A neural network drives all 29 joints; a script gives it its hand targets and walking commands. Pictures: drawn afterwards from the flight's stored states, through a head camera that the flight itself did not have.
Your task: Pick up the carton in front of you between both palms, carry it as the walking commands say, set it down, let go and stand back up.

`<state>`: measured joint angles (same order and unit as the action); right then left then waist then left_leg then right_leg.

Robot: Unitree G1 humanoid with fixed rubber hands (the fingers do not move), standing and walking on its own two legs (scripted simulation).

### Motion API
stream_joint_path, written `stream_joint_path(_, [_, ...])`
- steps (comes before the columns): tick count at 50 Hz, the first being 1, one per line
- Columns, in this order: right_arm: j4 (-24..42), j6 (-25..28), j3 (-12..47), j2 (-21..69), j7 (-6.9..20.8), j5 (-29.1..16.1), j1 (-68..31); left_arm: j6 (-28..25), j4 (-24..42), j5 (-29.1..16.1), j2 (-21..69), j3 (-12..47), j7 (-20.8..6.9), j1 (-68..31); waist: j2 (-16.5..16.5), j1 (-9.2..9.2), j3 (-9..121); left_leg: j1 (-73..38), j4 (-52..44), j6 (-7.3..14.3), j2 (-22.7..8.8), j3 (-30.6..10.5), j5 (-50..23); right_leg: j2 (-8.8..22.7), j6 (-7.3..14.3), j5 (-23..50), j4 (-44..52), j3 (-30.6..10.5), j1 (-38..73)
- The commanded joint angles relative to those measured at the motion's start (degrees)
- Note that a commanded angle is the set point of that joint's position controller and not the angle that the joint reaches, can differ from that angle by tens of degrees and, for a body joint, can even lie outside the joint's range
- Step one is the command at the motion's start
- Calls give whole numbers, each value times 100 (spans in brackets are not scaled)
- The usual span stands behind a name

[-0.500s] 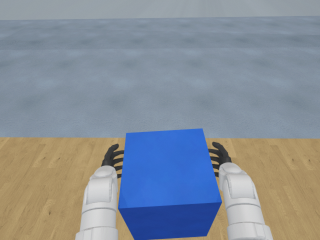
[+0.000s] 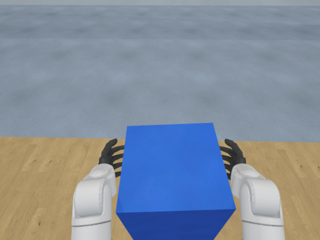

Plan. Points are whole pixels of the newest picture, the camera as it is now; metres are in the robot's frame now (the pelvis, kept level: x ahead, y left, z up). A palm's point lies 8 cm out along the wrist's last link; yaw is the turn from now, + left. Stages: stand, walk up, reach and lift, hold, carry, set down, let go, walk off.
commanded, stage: carry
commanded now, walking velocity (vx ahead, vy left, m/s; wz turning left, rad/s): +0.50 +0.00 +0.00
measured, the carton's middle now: (172, 185) +0.27 -0.01 +0.01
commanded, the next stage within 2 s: none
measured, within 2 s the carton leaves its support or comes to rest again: neither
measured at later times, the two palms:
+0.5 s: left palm (128, 94) +0.57 +0.12 +0.08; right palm (215, 95) +0.56 -0.18 +0.07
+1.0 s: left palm (133, 45) +0.93 +0.12 +0.10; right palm (198, 45) +0.91 -0.18 +0.10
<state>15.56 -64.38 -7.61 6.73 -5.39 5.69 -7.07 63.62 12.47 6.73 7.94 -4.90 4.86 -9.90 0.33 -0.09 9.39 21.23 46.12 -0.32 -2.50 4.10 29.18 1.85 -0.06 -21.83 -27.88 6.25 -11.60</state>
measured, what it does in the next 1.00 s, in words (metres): walks ahead: left foot, then right foot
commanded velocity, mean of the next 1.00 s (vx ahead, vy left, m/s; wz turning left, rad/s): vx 0.38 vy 0.00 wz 0.00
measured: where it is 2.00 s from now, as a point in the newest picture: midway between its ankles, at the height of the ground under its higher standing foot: (167, 177)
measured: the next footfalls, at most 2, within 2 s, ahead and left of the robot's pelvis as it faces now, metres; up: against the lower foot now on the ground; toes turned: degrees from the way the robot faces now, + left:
left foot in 0.10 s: +0.13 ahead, +0.10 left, +0.00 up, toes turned +7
right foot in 0.50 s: +0.47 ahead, -0.11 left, +0.00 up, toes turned -12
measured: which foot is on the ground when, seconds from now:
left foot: up 0.00-0.08, down 0.10-0.52, up 0.54-0.96, down 0.98-1.00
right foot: down 0.00-0.14, up 0.16-0.48, down 0.50-1.00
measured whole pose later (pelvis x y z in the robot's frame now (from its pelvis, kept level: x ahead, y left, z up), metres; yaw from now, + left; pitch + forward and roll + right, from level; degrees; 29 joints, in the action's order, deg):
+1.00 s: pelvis +0.62 -0.02 -0.02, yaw -2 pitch +2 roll +0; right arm 15.9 -67.8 -7.7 5.2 -6.6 5.1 -19.5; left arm 67.3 15.5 4.8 5.0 -8.1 5.5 -20.0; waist 0.6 0.2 1.8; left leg 28.7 30.2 4.8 -0.7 11.8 2.4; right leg 3.0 0.3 -29.0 -35.9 11.4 -2.1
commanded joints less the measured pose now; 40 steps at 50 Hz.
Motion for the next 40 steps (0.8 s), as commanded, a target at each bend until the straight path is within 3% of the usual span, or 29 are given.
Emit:
stream_joint_path(1, [677,-207,4295,5112,1545,-2422,-3013,265,1008,-2209,5200,4003,-1281,-2403,540,-243,602,2594,-499,78,-1,242,363,1855,1059,3436,761,-2214,2993])
stream_joint_path(3, [812,-270,4274,5149,1511,-2379,-2731,360,1308,-2303,5152,4065,-1304,-2427,816,-153,790,1268,-1440,65,216,531,-834,1498,683,3083,773,-1308,2265])
stream_joint_path(5, [914,-336,4200,5095,1445,-2329,-2663,471,1447,-2438,4961,4098,-1342,-2463,578,27,1134,-1654,-2374,156,540,1020,-1920,940,268,2838,-61,-96,467])
stream_joint_path(6, [875,-379,4120,4970,1402,-2254,-2549,535,1490,-2474,4801,4078,-1364,-2496,72,105,1473,-3179,-2308,303,38,372,-1574,711,64,2126,-936,285,-672])
stream_joint_path(7, [814,-400,4001,4851,1345,-2080,-2499,632,1704,-2557,4633,4094,-1410,-2843,-1520,227,1428,-3512,-3304,771,-1613,-2580,-864,37,-196,628,-2659,546,-1882])
stream_joint_path(8, [834,-452,3924,4838,1304,-2026,-2661,715,1607,-2664,4613,4142,-1452,-3040,-1731,194,1069,-3738,-3384,1428,-2136,-3584,-1912,-154,-69,-802,-3449,-89,-2935])
stream_joint_path(9, [954,-525,3937,4845,1278,-2104,-2812,746,1441,-2693,4635,4106,-1481,-3006,-992,162,887,-3645,-3113,1546,-2242,-3204,-2618,232,98,-842,-3962,-432,-3288])
stream_joint_path(10, [953,-577,3974,4875,1268,-2126,-2911,768,1292,-2679,4644,4035,-1493,-2900,-507,168,872,-3536,-3011,1506,-2107,-2764,-3167,385,176,-676,-4090,-504,-3400])
stream_joint_path(11, [944,-608,4018,4916,1280,-2168,-3053,777,1124,-2632,4736,3989,-1491,-2835,-120,152,881,-3409,-3100,1290,-1946,-2277,-3177,498,184,-343,-3785,-521,-3366])
stream_joint_path(13, [898,-659,4140,5048,1342,-2322,-3149,776,861,-2476,4907,3873,-1448,-2593,-263,148,751,-3209,-3306,910,-1586,-1390,-3491,425,99,111,-2806,-274,-3095])
stream_joint_path(17, [718,-644,4202,5166,1532,-2463,-3010,657,615,-2107,5158,3769,-1320,-2197,-616,127,518,-3025,-3319,797,-1214,-447,-4241,154,-1,838,-1421,219,-2742])
stream_joint_path(21, [616,-546,4215,5222,1641,-2432,-2809,553,709,-1973,5283,3815,-1290,-2137,-1039,109,153,-2278,-3213,601,-997,229,-4952,-162,113,1787,-290,785,-1539])
stream_joint_path(23, [706,-510,4237,5204,1655,-2425,-2828,508,766,-2031,5328,3873,-1322,-2157,-1038,8,445,-2062,-2398,428,-931,646,-5740,-384,186,2044,-55,1035,-360])
stream_joint_path(24, [746,-499,4256,5182,1654,-2413,-2805,490,760,-2055,5343,3886,-1343,-2125,-921,-62,745,-1793,-1622,289,-751,907,-5700,-575,221,1741,100,1211,533])
stream_joint_path(25, [774,-478,4262,5149,1655,-2385,-2832,477,788,-2102,5345,3907,-1376,-2152,-683,-170,1078,-1184,-596,171,-621,907,-4805,-264,210,1246,81,876,1540])
stream_joint_path(26, [810,-486,4274,5133,1669,-2354,-2885,468,733,-2104,5292,3886,-1400,-2152,362,-232,1332,-251,960,-19,-258,867,-3193,1099,565,-250,746,-1397,2106])
stream_joint_path(27, [889,-488,4295,5141,1665,-2365,-2958,414,607,-2131,5335,3920,-1432,-2150,1609,-175,1543,1112,2309,-111,498,334,-436,2279,1387,-207,1671,-3874,2732])
stream_joint_path(28, [789,-439,4323,5234,1657,-2322,-2933,396,722,-2262,5452,3989,-1465,-2209,1033,-135,1360,1485,2973,100,74,-333,-287,2349,1464,280,1642,-3524,2588])
stream_joint_path(29, [825,-376,4317,5351,1657,-2327,-2902,347,781,-2354,5627,4049,-1482,-2240,748,-129,1318,1512,3036,229,-154,-413,-512,2081,1352,1017,1511,-2980,2229])
stream_joint_path(30, [807,-310,4332,5517,1646,-2313,-2884,298,899,-2412,5730,4130,-1494,-2377,202,-96,1236,1463,2708,277,-366,-460,-853,1957,1140,1426,1465,-2427,1900])
stream_joint_path(31, [784,-249,4322,5612,1625,-2292,-2803,263,989,-2471,5798,4193,-1502,-2455,55,-78,1175,1373,2263,265,-498,-485,-1133,1808,963,1666,1521,-1989,1617])
stream_joint_path(32, [768,-198,4329,5676,1594,-2249,-2697,233,1034,-2513,5828,4238,-1512,-2440,190,-77,1221,1228,1941,242,-493,-398,-1272,1718,840,1728,1554,-1627,1537])
stream_joint_path(34, [677,-94,4354,5740,1527,-2135,-2409,194,1074,-2560,5789,4292,-1559,-2262,436,-98,1242,1230,1404,179,-395,-157,-1321,1573,836,2015,1617,-1165,1561])
stream_joint_path(40, [811,5,4487,5382,1354,-2050,-2525,168,1092,-2601,5168,4271,-1624,-2251,681,-147,585,1771,-230,72,-162,435,-2048,1178,818,3124,1478,-254,1775])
